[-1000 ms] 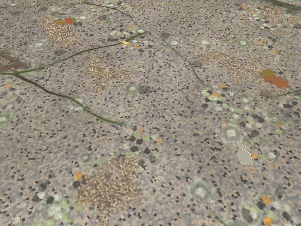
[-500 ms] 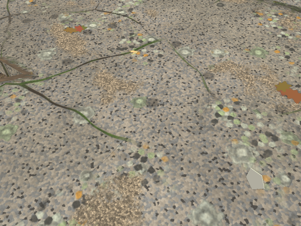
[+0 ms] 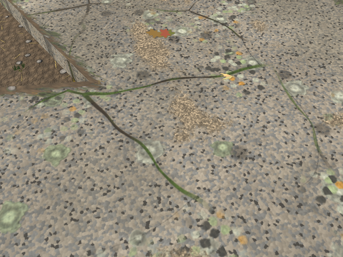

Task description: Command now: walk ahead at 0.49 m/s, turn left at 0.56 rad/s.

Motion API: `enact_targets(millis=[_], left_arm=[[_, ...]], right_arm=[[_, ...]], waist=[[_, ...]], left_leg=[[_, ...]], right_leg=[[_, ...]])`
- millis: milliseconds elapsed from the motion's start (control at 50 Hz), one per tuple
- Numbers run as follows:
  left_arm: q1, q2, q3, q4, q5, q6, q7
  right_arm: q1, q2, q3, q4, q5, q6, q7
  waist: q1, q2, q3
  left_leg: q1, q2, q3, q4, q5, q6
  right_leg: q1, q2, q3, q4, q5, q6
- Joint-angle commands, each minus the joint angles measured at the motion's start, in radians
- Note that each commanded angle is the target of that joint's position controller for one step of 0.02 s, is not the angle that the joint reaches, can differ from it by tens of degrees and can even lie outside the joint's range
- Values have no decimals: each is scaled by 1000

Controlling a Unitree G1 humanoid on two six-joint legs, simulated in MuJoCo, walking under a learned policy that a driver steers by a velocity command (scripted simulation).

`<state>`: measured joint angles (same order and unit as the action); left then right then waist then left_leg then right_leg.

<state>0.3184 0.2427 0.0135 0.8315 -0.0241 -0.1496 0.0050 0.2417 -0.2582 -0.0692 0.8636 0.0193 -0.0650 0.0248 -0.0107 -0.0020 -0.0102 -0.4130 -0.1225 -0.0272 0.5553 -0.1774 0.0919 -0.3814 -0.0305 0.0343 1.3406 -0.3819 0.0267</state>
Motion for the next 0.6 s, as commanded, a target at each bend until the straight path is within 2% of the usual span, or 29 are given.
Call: enact_targets(millis=[20,60,100,120,140,180,200,240,260,280,300,320,340,360,380,400,420,460,540,600], left_arm=[[-13,92,36,-143,13,-15,13],[-30,86,34,-173,33,9,11],[-120,66,22,-208,55,18,15],[-172,49,14,-223,55,21,17],[-215,54,13,-234,41,23,18],[-259,92,22,-251,12,27,19],[-265,116,30,-257,6,27,19],[-259,145,46,-261,3,20,14],[-226,151,56,-255,6,16,12],[-156,166,70,-242,13,12,13],[-22,219,87,-232,32,7,18],[69,315,109,-210,53,20,17],[80,254,105,-209,36,25,12],[52,185,89,-222,32,30,17],[7,163,79,-223,37,37,19],[-33,141,71,-220,43,42,17],[-58,123,65,-214,47,42,15],[-63,108,64,-190,37,37,9],[-28,154,86,-136,36,37,13],[-23,178,95,-110,30,45,17]], right_arm=[[-83,-72,-10,-121,-7,-13,-12],[-93,-108,-18,-144,-6,-13,-25],[-61,-149,-30,-150,-2,-12,-42],[-28,-164,-37,-146,4,-6,-48],[14,-172,-40,-141,8,-1,-51],[61,-176,-44,-138,18,5,-52],[71,-169,-44,-140,23,8,-51],[83,-159,-43,-148,20,15,-47],[87,-147,-41,-153,14,19,-44],[95,-113,-31,-161,7,19,-40],[96,-36,-7,-180,-4,13,-33],[217,15,13,-220,7,-6,-26],[201,-90,-2,-212,23,-9,-27],[91,-149,-20,-222,18,-2,-29],[15,-153,-24,-239,4,5,-30],[-19,-142,-27,-256,-5,10,-28],[-16,-124,-29,-264,0,15,-24],[-7,-89,-24,-266,7,30,-19],[-83,-55,-13,-289,-1,39,-13],[-162,-44,-6,-300,2,34,4]], waist=[[67,11,-45],[84,6,-4],[56,-2,18],[28,21,7],[-2,42,-10],[-29,71,-34],[-29,75,-41],[-20,85,-51],[1,92,-56],[35,98,-84],[91,4,-190],[38,-342,-298],[64,-299,-270],[100,-162,-161],[93,-75,-90],[71,-66,-43],[44,-91,-14],[25,-117,3],[34,-74,8],[58,-75,19]], left_leg=[[132,270,-421,-348,38,237],[-31,230,-334,-379,60,227],[-152,166,-242,-365,118,201],[-165,143,-219,-348,100,183],[-139,141,-226,-332,74,172],[-46,169,-288,-293,-6,151],[9,184,-327,-255,-56,136],[94,207,-393,-159,-112,111],[112,196,-405,-101,-115,93],[98,160,-387,-4,-93,63],[-6,96,-292,277,-170,18],[-319,-14,-143,596,-429,-41],[-483,76,-143,787,-368,-59],[-523,112,-135,856,-259,-68],[-492,144,-109,845,-171,-73],[-456,166,-109,800,-123,-75],[-406,189,-107,762,-101,-77],[-362,200,-77,711,-85,-87],[-392,216,-74,534,0,-104],[-354,216,-38,349,126,-95]], right_leg=[[-268,-78,74,-2,32,-34],[-225,-92,29,-164,96,-15],[-124,-60,-17,-413,259,13],[-68,-38,-23,-523,345,26],[-41,-10,-21,-605,408,41],[-29,12,12,-712,441,60],[-30,9,35,-756,427,60],[-8,14,48,-804,347,38],[38,22,36,-835,301,16],[145,9,30,-865,265,-18],[366,-161,186,-875,195,-91],[658,-404,662,-987,16,-260],[656,-442,848,-1041,-254,-294],[570,-392,695,-1048,-250,-256],[449,-338,523,-1042,-87,-222],[355,-282,403,-1055,38,-206],[284,-246,309,-1080,119,-191],[230,-215,192,-1124,209,-189],[275,-244,70,-1152,369,-213],[304,-234,-28,-1153,404,-191]])
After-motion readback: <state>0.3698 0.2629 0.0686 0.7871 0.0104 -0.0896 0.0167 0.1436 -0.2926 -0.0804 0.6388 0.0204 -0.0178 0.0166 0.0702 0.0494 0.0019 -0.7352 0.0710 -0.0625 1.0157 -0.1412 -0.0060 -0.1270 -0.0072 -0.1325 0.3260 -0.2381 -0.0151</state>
